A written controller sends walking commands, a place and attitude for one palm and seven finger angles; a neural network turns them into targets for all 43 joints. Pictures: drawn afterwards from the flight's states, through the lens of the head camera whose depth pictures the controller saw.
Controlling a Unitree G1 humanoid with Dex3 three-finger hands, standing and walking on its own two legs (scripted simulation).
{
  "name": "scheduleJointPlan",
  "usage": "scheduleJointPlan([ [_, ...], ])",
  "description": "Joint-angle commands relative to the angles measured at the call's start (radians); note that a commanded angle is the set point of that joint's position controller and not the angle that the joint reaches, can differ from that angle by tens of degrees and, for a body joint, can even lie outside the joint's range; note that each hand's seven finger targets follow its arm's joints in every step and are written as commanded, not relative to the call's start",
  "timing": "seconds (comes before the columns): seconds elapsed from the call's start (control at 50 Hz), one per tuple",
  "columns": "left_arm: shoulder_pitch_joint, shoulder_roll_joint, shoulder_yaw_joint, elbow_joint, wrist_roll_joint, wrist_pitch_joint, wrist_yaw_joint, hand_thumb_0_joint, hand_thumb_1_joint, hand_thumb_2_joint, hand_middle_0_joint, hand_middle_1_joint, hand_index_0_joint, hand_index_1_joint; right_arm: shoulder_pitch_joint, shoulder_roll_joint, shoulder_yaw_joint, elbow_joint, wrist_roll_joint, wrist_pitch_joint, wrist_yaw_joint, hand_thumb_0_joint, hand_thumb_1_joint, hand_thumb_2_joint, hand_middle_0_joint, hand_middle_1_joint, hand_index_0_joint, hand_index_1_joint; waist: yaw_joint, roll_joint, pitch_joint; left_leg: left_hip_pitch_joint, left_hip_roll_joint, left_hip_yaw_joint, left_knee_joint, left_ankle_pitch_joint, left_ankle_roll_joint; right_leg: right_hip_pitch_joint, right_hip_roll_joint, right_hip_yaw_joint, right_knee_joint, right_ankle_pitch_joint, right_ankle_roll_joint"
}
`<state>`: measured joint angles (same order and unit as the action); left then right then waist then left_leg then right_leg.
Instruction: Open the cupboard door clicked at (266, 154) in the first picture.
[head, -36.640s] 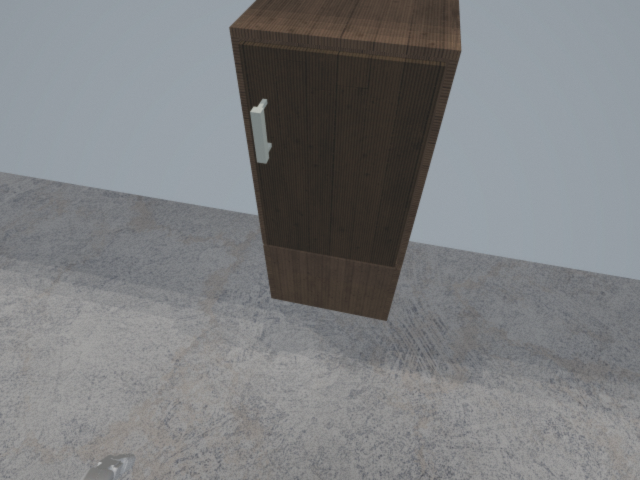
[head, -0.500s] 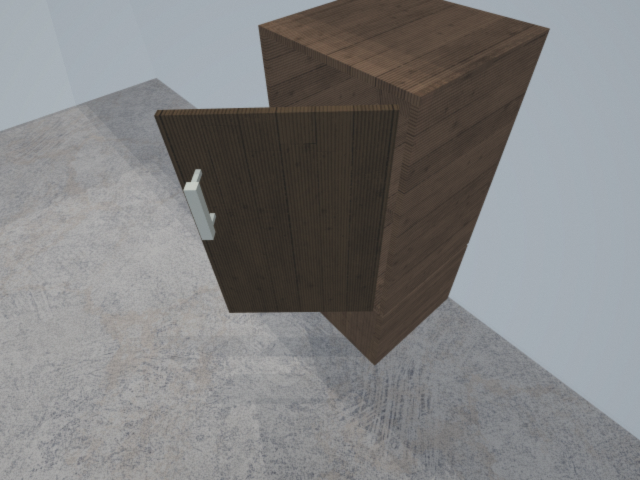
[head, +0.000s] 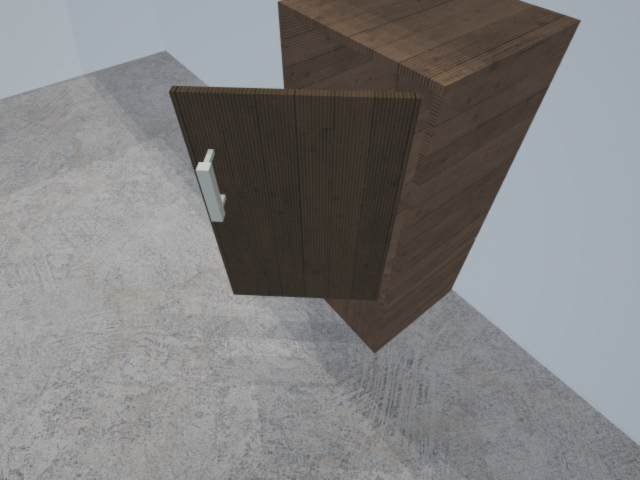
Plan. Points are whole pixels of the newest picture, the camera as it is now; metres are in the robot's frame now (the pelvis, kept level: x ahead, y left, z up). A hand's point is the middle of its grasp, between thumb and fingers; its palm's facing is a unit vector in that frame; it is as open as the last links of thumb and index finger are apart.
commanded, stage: look again from close up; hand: left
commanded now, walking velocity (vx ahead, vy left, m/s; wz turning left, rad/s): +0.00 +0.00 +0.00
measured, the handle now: (214, 186) +0.59 +0.24 -0.01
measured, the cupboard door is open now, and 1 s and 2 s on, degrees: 49 49 49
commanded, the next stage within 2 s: shuffle to correct the standing spot in 0.40 s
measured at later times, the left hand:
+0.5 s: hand out of the picture +0.01 +0.21 -0.18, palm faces +0.00 -0.98 -0.20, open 7.4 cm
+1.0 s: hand out of the picture +0.03 +0.17 -0.18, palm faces +0.03 -0.98 -0.17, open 7.4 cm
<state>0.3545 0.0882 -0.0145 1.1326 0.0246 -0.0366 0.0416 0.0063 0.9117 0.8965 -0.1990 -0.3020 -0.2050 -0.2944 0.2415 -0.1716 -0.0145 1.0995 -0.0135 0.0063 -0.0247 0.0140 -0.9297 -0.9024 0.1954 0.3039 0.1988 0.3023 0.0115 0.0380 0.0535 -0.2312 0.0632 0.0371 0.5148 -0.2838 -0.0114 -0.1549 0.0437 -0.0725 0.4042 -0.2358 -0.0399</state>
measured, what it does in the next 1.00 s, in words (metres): shifts its weight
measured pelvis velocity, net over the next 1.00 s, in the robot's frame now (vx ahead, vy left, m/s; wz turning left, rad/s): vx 0.06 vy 0.01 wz -0.02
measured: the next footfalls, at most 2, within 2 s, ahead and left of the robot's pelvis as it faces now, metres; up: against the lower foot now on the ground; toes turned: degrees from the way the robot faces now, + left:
right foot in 1.88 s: -0.06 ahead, -0.06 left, +0.00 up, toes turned -3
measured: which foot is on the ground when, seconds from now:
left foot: down 0.00-1.00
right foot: down 0.00-1.00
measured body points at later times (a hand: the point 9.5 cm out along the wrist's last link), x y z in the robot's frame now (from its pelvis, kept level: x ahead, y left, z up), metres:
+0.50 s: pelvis +0.00 +0.04 +0.00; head +0.01 +0.04 +0.45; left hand +0.01 +0.26 -0.16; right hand -0.01 -0.18 -0.16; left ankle +0.00 +0.13 -0.74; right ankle -0.01 -0.09 -0.74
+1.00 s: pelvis +0.06 +0.01 +0.00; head +0.10 +0.02 +0.45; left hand +0.03 +0.22 -0.16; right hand +0.08 -0.21 -0.16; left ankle +0.01 +0.12 -0.73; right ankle -0.01 -0.09 -0.73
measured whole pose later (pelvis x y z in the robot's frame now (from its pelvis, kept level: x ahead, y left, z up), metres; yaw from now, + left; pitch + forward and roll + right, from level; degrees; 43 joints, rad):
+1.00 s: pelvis +0.06 +0.01 +0.00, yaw -1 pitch +1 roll +1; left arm 0.33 0.12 0.01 1.10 0.02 -0.02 0.04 0.01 0.91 0.90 -0.20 -0.30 -0.20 -0.29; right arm 0.24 -0.15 -0.02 1.08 -0.01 -0.02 -0.05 0.02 -0.93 -0.90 0.20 0.30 0.20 0.30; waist 0.02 -0.02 0.05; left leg -0.20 0.01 0.08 0.55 -0.30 0.01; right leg -0.21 -0.02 -0.04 0.60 -0.32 -0.01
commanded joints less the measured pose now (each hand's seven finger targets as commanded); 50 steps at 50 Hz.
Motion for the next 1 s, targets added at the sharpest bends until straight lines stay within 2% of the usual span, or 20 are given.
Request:
scheduleJointPlan([
  [0.0,0.007,0.157,0.03,-0.067,-0.007,-0.027,0.012,0.0,0.9,0.9,-0.2,-0.3,-0.2,-0.3,0.099,-0.032,0.004,-0.066,0.001,-0.033,0.005,0.0,-0.9,-0.9,0.2,0.3,0.2,0.3,-0.05,-0.059,-0.074,0.063,0.011,-0.049,-0.031,0.116,0.02,-0.065,-0.187,0.146,-0.022,0.202,-0.038],
  [0.04,0.011,0.135,0.025,-0.071,-0.007,-0.014,0.01,0.0,0.9,0.9,-0.2,-0.3,-0.2,-0.3,0.114,-0.056,0.005,-0.066,-0.002,-0.042,0.001,0.0,-0.9,-0.9,0.2,0.3,0.2,0.3,-0.034,-0.038,-0.04,0.03,0.048,-0.071,-0.055,0.179,0.036,-0.078,-0.142,0.109,0.0,0.09,-0.019],
  [0.06,0.016,0.131,0.023,-0.069,-0.007,-0.005,0.006,0.0,0.9,0.9,-0.2,-0.3,-0.2,-0.3,0.1,-0.059,0.007,-0.068,-0.002,-0.042,-0.001,0.0,-0.9,-0.9,0.2,0.3,0.2,0.3,-0.024,0.007,-0.017,0.006,0.048,-0.086,-0.076,0.172,0.042,-0.076,-0.133,0.107,0.011,0.044,-0.012],
  [0.14,0.024,0.135,0.022,-0.074,-0.006,0.008,-0.001,0.0,0.9,0.9,-0.2,-0.3,-0.2,-0.3,0.086,-0.066,0.01,-0.078,-0.003,-0.04,-0.003,0.0,-0.9,-0.9,0.2,0.3,0.2,0.3,-0.007,-0.029,0.065,-0.071,0.043,-0.108,-0.143,0.056,0.054,-0.091,-0.123,0.108,-0.001,-0.047,-0.004],
  [0.2,0.016,0.144,0.024,-0.082,-0.008,0.014,-0.004,0.0,0.9,0.9,-0.2,-0.3,-0.2,-0.3,0.099,-0.08,0.01,-0.073,-0.004,-0.042,-0.003,0.0,-0.9,-0.9,0.2,0.3,0.2,0.3,-0.005,-0.048,0.058,-0.08,0.043,-0.121,-0.17,0.014,0.058,-0.082,-0.121,0.104,0.01,-0.051,0.002],
  [0.24,0.011,0.146,0.023,-0.087,-0.006,0.018,-0.003,0.0,0.9,0.9,-0.2,-0.3,-0.2,-0.3,0.097,-0.079,0.01,-0.069,-0.006,-0.043,-0.002,0.0,-0.9,-0.9,0.2,0.3,0.2,0.3,0.0,-0.023,0.07,-0.095,0.046,-0.126,-0.194,-0.01,0.062,-0.076,-0.122,0.095,0.015,-0.042,0.003],
  [0.32,0.008,0.154,0.025,-0.092,-0.008,0.02,-0.006,0.0,0.9,0.9,-0.2,-0.3,-0.2,-0.3,0.098,-0.091,0.009,-0.064,-0.005,-0.047,-0.003,0.0,-0.9,-0.9,0.2,0.3,0.2,0.3,0.004,-0.024,0.03,-0.075,0.05,-0.133,-0.205,0.002,0.066,-0.054,-0.125,0.091,0.025,-0.012,0.007],
  [0.38,0.002,0.158,0.026,-0.092,-0.009,0.017,-0.005,0.0,0.9,0.9,-0.2,-0.3,-0.2,-0.3,0.101,-0.086,0.008,-0.056,-0.004,-0.051,-0.003,0.0,-0.9,-0.9,0.2,0.3,0.2,0.3,0.005,-0.021,-0.007,-0.043,0.049,-0.119,-0.189,0.075,0.066,-0.039,-0.133,0.094,0.023,0.023,0.008],
  [0.44,-0.007,0.159,0.027,-0.091,-0.008,0.018,-0.005,0.0,0.9,0.9,-0.2,-0.3,-0.2,-0.3,0.109,-0.079,0.009,-0.045,-0.002,-0.051,-0.004,0.0,-0.9,-0.9,0.2,0.3,0.2,0.3,0.0,-0.044,-0.011,-0.03,0.049,-0.113,-0.181,0.109,0.066,-0.036,-0.134,0.093,0.019,0.036,0.01],
  [0.48,-0.004,0.157,0.025,-0.086,-0.009,0.017,-0.005,0.0,0.9,0.9,-0.2,-0.3,-0.2,-0.3,0.104,-0.08,0.009,-0.039,-0.002,-0.052,-0.004,0.0,-0.9,-0.9,0.2,0.3,0.2,0.3,0.001,-0.027,-0.008,-0.019,0.046,-0.106,-0.174,0.131,0.065,-0.044,-0.138,0.098,0.018,0.046,0.011],
  [0.56,0.005,0.142,0.027,-0.078,0.003,0.024,-0.014,0.0,0.9,0.9,-0.2,-0.3,-0.2,-0.3,0.123,-0.098,-0.002,-0.028,-0.008,-0.037,0.001,0.0,-0.9,-0.9,0.2,0.3,0.2,0.3,-0.009,0.004,0.033,-0.049,0.071,-0.146,-0.236,-0.221,0.086,-0.095,-0.102,0.056,0.07,-0.169,-0.001],
  [0.62,0.021,0.13,0.031,-0.077,0.009,0.021,-0.023,0.0,0.9,0.9,-0.2,-0.3,-0.2,-0.3,0.114,-0.111,-0.013,-0.037,-0.009,-0.034,0.004,0.0,-0.9,-0.9,0.2,0.3,0.2,0.3,-0.003,0.035,0.079,-0.074,0.098,-0.186,-0.268,-0.332,0.112,-0.139,-0.084,0.037,0.109,-0.198,-0.006],
  [0.68,0.053,0.131,0.036,-0.068,0.009,0.009,-0.026,0.0,0.9,0.9,-0.2,-0.3,-0.2,-0.3,0.109,-0.092,-0.014,-0.047,-0.008,-0.04,0.006,0.0,-0.9,-0.9,0.2,0.3,0.2,0.3,0.006,0.002,0.085,-0.098,0.078,-0.154,-0.206,-0.265,0.114,-0.115,-0.098,0.075,0.088,-0.186,-0.021],
  [0.72,0.086,0.136,0.039,-0.053,0.005,0.001,-0.024,0.0,0.9,0.9,-0.2,-0.3,-0.2,-0.3,0.094,-0.073,-0.009,-0.054,-0.005,-0.048,0.006,0.0,-0.9,-0.9,0.2,0.3,0.2,0.3,0.015,-0.051,0.074,-0.105,0.036,-0.093,-0.111,-0.133,0.097,-0.083,-0.133,0.139,0.043,-0.137,-0.035],
  [0.74,0.095,0.145,0.04,-0.048,0.004,-0.002,-0.02,0.0,0.9,0.9,-0.2,-0.3,-0.2,-0.3,0.091,-0.051,-0.003,-0.057,-0.003,-0.051,0.003,0.0,-0.9,-0.9,0.2,0.3,0.2,0.3,0.013,-0.124,0.064,-0.108,0.003,-0.043,-0.045,-0.01,0.082,-0.049,-0.156,0.179,0.018,-0.032,-0.042],
  [0.78,0.116,0.164,0.044,-0.031,-0.002,-0.009,-0.009,0.0,0.9,0.9,-0.2,-0.3,-0.2,-0.3,0.097,-0.027,0.007,-0.051,-0.003,-0.058,-0.003,0.0,-0.9,-0.9,0.2,0.3,0.2,0.3,0.005,-0.187,0.005,-0.085,-0.023,0.015,0.035,0.113,0.051,0.019,-0.218,0.218,0.024,0.327,-0.052],
  [0.82,0.102,0.157,0.037,-0.033,-0.008,-0.013,0.0,0.0,0.9,0.9,-0.2,-0.3,-0.2,-0.3,0.118,-0.029,0.01,-0.031,0.004,-0.057,-0.012,0.0,-0.9,-0.9,0.2,0.3,0.2,0.3,-0.013,-0.139,-0.053,0.007,0.001,-0.003,0.003,0.28,0.037,0.042,-0.206,0.159,0.098,0.679,-0.034],
  [0.84,0.089,0.157,0.035,-0.039,-0.009,-0.014,0.005,0.0,0.9,0.9,-0.2,-0.3,-0.2,-0.3,0.124,-0.039,0.006,-0.022,0.007,-0.057,-0.017,0.0,-0.9,-0.9,0.2,0.3,0.2,0.3,-0.016,-0.114,-0.061,0.04,0.013,-0.009,0.001,0.422,0.036,0.035,-0.188,0.133,0.124,0.77,-0.017],
  [0.9,0.078,0.185,0.049,-0.064,-0.014,-0.002,0.019,0.0,0.9,0.9,-0.2,-0.3,-0.2,-0.3,0.127,-0.069,-0.01,-0.029,0.013,-0.044,-0.032,0.0,-0.9,-0.9,0.2,0.3,0.2,0.3,-0.015,-0.03,-0.107,0.127,0.034,0.002,0.045,0.704,0.042,0.007,-0.181,0.118,0.179,0.772,0.006],
  [0.98,0.048,0.189,0.065,-0.093,-0.008,0.017,0.023,0.0,0.9,0.9,-0.2,-0.3,-0.2,-0.3,0.105,-0.096,-0.035,-0.055,0.004,-0.022,-0.034,0.0,-0.9,-0.9,0.2,0.3,0.2,0.3,-0.013,-0.006,-0.105,0.163,0.062,0.005,0.078,0.818,0.056,-0.062,-0.165,0.094,0.215,0.631,0.019],
])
